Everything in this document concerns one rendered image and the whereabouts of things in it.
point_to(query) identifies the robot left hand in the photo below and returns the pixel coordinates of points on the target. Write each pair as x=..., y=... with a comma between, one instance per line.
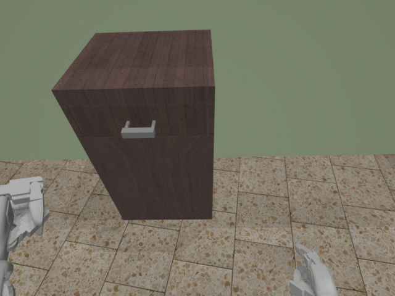
x=25, y=198

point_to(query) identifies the cabinet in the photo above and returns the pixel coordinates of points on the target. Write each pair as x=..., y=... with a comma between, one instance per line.
x=161, y=178

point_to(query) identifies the robot left forearm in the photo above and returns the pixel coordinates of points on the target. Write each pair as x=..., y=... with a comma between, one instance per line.
x=6, y=269

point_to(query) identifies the robot right hand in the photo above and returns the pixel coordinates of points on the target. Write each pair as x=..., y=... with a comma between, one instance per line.
x=318, y=280

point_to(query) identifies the drawer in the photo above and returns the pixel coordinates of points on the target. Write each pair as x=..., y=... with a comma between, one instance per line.
x=173, y=119

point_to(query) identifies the handle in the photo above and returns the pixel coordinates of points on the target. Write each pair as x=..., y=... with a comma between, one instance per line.
x=138, y=132

